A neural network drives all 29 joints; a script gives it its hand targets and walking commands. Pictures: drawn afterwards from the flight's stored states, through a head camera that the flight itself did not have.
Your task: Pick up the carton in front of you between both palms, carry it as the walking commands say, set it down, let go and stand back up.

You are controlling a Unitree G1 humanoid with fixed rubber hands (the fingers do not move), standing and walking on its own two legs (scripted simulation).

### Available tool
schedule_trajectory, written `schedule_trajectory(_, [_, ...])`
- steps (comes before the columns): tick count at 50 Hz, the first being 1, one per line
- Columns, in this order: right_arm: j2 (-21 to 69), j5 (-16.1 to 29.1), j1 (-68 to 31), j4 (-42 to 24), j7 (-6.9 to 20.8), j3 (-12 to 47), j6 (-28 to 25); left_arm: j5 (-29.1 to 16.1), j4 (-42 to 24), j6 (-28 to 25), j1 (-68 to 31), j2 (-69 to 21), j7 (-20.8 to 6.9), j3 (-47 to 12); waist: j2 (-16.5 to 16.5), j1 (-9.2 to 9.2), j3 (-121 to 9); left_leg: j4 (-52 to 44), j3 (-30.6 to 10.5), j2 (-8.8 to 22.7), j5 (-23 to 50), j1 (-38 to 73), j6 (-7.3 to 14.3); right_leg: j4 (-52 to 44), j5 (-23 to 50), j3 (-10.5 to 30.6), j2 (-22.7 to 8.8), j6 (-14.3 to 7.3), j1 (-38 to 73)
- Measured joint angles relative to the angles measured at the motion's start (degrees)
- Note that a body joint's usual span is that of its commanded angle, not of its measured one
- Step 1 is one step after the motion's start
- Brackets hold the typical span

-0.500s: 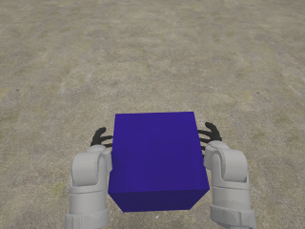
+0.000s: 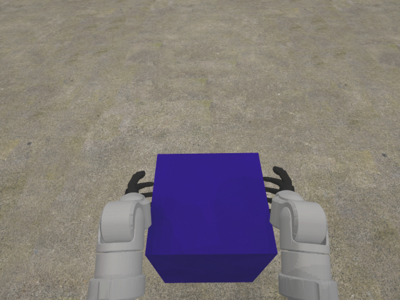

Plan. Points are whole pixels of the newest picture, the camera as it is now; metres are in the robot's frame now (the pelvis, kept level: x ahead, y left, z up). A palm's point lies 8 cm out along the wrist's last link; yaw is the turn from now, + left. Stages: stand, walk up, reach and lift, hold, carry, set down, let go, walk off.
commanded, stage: carry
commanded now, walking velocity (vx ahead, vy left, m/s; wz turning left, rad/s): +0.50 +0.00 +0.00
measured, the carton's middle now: (208, 222) +0.30 +0.00 -0.05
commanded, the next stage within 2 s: none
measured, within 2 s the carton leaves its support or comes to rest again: neither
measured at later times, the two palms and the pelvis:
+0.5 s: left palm (145, 90) +0.64 +0.17 +0.06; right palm (249, 87) +0.62 -0.12 +0.08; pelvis +0.33 +0.04 +0.00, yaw -5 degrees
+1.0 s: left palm (174, 40) +0.95 +0.11 +0.05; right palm (253, 38) +0.96 -0.17 +0.05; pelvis +0.66 -0.03 +0.00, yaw +0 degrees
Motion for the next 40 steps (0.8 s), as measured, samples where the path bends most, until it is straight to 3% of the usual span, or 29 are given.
schedule_trajectory(9, [0.00, 0.10, 0.16, -3.83, -0.02, 1.88, -1.54, -0.80, -4.93, -1.29, 0.80, 0.23, 0.00, -0.19, -0.15, -0.54, -0.16, -21.15, 2.30, 2.17, 12.18, -11.82, -1.82, -9.53, -4.33, 1.73, 0.52, 1.87, 13.54])
schedule_trajectory(15, [0.23, 0.67, -0.59, -6.98, -0.50, 1.35, -0.08, 0.32, -7.45, 0.01, -0.30, -0.10, -0.84, -0.42, -0.63, -0.80, -2.26, -35.59, 6.48, -0.08, 19.49, -7.38, 0.03, -9.50, -12.41, 2.27, -0.06, 5.15, 22.83])
schedule_trajectory(17, [0.52, 0.47, -1.52, -6.30, -0.22, 0.95, 0.29, 0.69, -7.83, 0.72, -0.53, -0.13, -0.86, -0.06, -1.10, -0.62, -2.88, -39.28, 8.66, -1.44, 18.45, -2.84, 1.31, -2.99, -17.64, 2.38, -1.28, 6.26, 23.69])
schedule_trajectory(19, [0.89, -0.04, -2.56, -3.80, 0.18, 1.04, -0.65, 0.64, -7.31, 0.84, -0.84, 0.21, -0.73, 1.00, -3.25, -1.20, -2.62, -34.82, 10.05, -2.53, 14.42, -2.52, 4.84, 14.53, -18.25, 4.46, -3.90, 5.98, 17.55])
schedule_trajectory(22, [1.10, -0.37, -3.07, -1.36, 0.42, 0.70, -0.38, 0.59, -6.37, 1.47, -0.39, -0.14, -0.27, 1.97, -2.54, -0.98, -1.09, -35.93, 10.13, -1.99, 11.80, 0.84, 4.11, 38.84, -16.42, 9.50, -1.83, 4.62, 3.85])
schedule_trajectory(24, [0.93, -0.27, -2.58, -1.17, 0.72, 0.32, 0.03, 0.16, -6.06, 2.13, -0.23, -0.06, 0.56, 1.31, -2.17, -0.80, -0.23, -39.52, 9.99, -2.16, 11.54, 4.19, 4.04, 42.09, -12.77, 9.51, -1.98, 4.06, -3.03])
schedule_trajectory(29, [0.75, 0.38, -2.09, -3.80, 0.67, -0.28, 0.06, 0.01, -7.11, 1.97, -0.96, -0.25, 0.94, 0.31, -1.69, -0.82, 0.71, -46.68, 8.91, -2.62, 10.45, 11.81, 3.61, 32.53, -6.35, 8.74, -3.82, 4.98, -13.61])
schedule_trajectory(34, [0.90, -0.04, -2.48, -5.57, 1.22, -0.10, -0.17, 0.77, -9.09, 1.66, -1.05, -0.31, 0.28, -0.08, -1.71, -0.47, -0.77, -50.97, 8.19, -2.84, 7.18, 19.34, 1.98, 18.46, 0.37, 7.09, -4.54, 5.95, -16.87])
schedule_trajectory(40, [0.75, -1.41, -2.06, -2.80, 2.01, 0.50, 0.13, 0.76, -6.86, 1.94, -0.13, -0.01, 0.16, 0.06, -0.99, -0.34, -3.58, -50.66, 7.52, -1.97, -1.13, 28.61, -1.51, 5.05, 6.29, 2.76, -2.15, 4.09, -12.03])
